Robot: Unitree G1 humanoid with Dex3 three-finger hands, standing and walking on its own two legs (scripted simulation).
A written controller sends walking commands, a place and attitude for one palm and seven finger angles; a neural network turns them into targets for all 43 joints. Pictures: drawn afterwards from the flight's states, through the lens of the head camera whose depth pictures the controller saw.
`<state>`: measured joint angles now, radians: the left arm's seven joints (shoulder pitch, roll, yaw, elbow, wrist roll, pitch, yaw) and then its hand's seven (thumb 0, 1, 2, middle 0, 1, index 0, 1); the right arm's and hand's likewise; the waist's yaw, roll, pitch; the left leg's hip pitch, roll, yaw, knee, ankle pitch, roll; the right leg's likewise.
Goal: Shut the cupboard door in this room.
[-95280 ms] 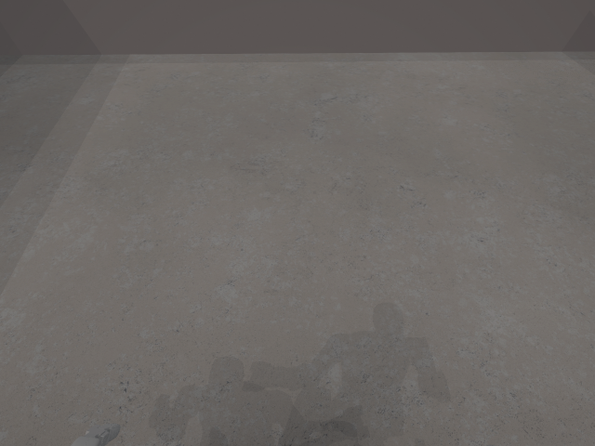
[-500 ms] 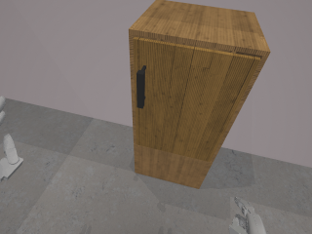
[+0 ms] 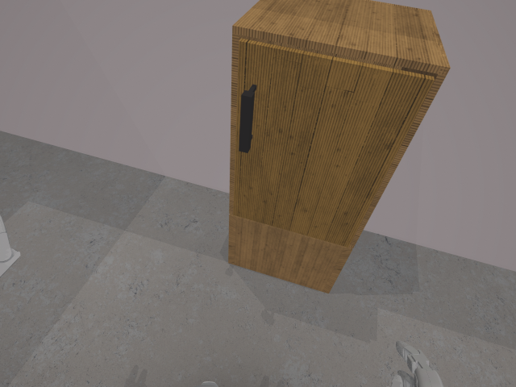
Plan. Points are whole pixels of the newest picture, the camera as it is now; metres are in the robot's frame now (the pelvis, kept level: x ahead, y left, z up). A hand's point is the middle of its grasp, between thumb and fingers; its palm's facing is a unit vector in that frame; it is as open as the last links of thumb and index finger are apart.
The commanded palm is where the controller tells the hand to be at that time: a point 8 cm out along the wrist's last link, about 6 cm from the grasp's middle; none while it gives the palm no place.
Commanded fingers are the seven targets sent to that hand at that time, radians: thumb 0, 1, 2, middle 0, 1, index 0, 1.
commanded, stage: step back with the hand held close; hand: left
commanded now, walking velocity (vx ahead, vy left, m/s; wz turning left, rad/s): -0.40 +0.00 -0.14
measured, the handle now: (248, 119) +0.70 +0.05 +0.04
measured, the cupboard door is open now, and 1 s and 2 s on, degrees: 0 0 0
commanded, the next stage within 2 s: stop stepping back and stand still in 0.16 s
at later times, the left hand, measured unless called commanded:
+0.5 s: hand out of the picture +0.10 +0.27 +0.21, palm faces +0.45 -0.81 -0.38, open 7.4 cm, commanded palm +0.08 +0.29 +0.19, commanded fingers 0.00 0.90 0.90 -0.20 -0.30 -0.20 -0.30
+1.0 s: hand out of the picture +0.08 +0.31 +0.19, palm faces +0.30 -0.81 -0.50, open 7.4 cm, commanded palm +0.05 +0.33 +0.19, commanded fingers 0.00 0.90 0.90 -0.20 -0.30 -0.20 -0.30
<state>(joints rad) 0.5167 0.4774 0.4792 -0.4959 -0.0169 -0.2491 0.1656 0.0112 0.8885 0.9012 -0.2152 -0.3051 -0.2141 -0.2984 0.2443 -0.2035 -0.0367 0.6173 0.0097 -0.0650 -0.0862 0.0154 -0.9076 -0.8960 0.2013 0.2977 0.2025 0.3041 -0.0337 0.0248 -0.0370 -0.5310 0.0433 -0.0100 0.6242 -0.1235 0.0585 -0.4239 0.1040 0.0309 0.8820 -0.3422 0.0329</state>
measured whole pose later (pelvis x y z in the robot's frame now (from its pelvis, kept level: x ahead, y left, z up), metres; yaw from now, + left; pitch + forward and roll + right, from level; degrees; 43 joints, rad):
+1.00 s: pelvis -0.16 +0.07 +0.01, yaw -14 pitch -2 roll +0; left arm 0.55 0.48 0.45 -0.40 -0.07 -0.11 0.15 0.01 0.89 0.90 -0.21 -0.30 -0.21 -0.30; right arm 0.22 -0.17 0.03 0.64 -0.01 -0.02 -0.06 0.01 -0.90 -0.90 0.21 0.30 0.21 0.30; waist 0.01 0.03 -0.08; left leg -0.55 0.01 0.08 0.86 -0.34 -0.04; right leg -0.16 0.05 -0.10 0.46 -0.26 -0.10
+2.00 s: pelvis -0.17 +0.13 +0.02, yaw -8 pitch -1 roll -1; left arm 0.34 0.21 0.01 0.93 0.02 0.04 0.01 -0.01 0.98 0.90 -0.21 -0.30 -0.20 -0.30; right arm 0.25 -0.20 0.01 0.96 -0.02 0.04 -0.01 0.01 -0.91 -0.90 0.20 0.30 0.20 0.30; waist 0.01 -0.04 0.04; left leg -0.29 0.04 0.05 0.52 -0.20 0.01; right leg -0.22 -0.02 -0.10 0.49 -0.25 -0.01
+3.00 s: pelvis -0.16 +0.13 +0.02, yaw -10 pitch -2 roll +0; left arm 0.32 0.15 0.01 1.14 0.02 0.00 0.03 0.00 0.91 0.90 -0.20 -0.30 -0.20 -0.30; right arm 0.29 -0.14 -0.01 1.12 -0.01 0.01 -0.03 0.01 -0.91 -0.90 0.20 0.30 0.20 0.30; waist 0.00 0.00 0.03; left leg -0.19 0.02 0.11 0.39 -0.16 0.02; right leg -0.16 -0.03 -0.05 0.40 -0.21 0.01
